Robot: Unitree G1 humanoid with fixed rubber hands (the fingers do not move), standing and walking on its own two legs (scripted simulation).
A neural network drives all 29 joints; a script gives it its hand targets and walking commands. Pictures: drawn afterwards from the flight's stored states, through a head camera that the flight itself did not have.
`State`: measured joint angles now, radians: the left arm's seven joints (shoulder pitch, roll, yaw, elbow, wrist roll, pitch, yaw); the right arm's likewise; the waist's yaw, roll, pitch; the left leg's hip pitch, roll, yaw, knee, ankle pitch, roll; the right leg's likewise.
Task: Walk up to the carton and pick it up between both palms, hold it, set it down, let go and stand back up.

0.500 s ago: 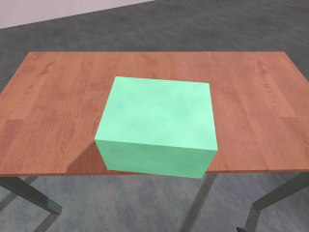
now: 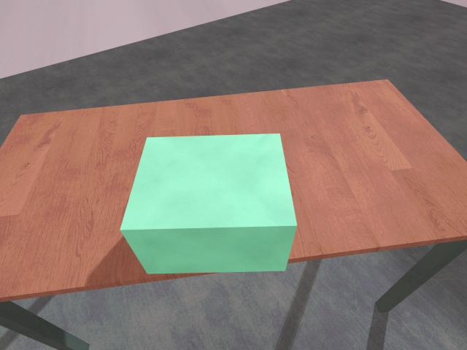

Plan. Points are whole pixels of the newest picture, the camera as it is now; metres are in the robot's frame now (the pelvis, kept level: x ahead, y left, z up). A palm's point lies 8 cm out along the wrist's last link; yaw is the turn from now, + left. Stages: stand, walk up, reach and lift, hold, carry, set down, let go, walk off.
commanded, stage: walk up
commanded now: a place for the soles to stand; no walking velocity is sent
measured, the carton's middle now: (214, 202) +0.41 +0.05 +0.00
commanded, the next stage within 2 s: reach and lift in 1.72 s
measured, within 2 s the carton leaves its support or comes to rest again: neither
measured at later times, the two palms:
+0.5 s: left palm out of the picture +0.06 +0.37 -0.13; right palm out of the picture +0.05 -0.17 -0.12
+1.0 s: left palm out of the picture -0.03 +0.35 -0.14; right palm out of the picture -0.06 -0.15 -0.13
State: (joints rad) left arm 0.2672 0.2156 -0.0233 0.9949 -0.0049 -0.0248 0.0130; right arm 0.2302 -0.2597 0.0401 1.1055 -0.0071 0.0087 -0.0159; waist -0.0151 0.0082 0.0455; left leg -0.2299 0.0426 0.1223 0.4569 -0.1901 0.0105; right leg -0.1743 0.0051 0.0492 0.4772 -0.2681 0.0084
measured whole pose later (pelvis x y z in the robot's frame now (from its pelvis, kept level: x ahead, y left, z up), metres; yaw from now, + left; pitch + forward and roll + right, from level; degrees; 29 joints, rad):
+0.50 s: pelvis -0.05 +0.09 -0.02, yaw -3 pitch -3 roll +0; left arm 0.18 0.32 0.06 0.81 0.02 0.03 0.05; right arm 0.09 -0.24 -0.02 0.84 -0.02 0.08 0.00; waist 0.01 -0.04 0.15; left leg -0.32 0.01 0.00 0.65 -0.28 -0.01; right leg -0.43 0.03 0.09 1.05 -0.59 0.02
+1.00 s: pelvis -0.06 +0.11 +0.00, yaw -2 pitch -2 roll -1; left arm 0.26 0.23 -0.01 1.04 -0.01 0.00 0.01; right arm 0.29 -0.24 0.02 1.03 0.00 0.00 -0.01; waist -0.01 -0.01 0.03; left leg -0.27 -0.01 -0.03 0.46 -0.15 0.01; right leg -0.18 0.01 0.00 0.46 -0.25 0.00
